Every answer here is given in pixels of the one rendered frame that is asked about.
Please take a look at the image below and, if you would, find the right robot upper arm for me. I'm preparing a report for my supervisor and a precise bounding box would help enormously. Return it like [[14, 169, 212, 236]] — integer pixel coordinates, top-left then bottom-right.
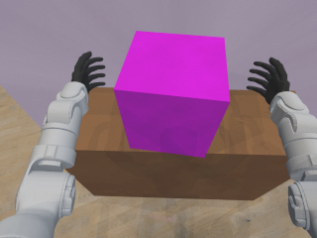
[[287, 181, 317, 238]]

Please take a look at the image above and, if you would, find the left robot upper arm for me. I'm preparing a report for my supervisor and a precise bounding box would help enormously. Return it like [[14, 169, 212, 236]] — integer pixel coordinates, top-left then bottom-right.
[[0, 171, 76, 238]]

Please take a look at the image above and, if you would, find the pedestal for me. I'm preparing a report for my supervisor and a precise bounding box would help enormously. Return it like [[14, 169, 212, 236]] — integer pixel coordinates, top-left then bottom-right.
[[65, 87, 297, 201]]

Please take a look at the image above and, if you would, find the right robot hand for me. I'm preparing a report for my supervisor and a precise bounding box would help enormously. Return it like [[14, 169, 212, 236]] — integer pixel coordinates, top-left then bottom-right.
[[246, 58, 290, 105]]

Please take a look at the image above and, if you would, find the robot right forearm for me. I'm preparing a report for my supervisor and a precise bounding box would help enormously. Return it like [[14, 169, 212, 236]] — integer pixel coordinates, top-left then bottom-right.
[[268, 91, 317, 181]]

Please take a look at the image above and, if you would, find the left robot hand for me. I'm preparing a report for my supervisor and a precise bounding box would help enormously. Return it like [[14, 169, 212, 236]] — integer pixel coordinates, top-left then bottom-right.
[[71, 52, 106, 94]]

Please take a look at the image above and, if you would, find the robot left forearm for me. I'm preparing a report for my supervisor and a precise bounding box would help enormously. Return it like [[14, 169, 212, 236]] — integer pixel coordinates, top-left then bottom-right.
[[15, 81, 89, 213]]

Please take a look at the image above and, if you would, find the carton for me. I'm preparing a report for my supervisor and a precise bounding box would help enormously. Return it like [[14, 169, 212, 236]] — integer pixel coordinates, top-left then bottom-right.
[[114, 31, 231, 158]]

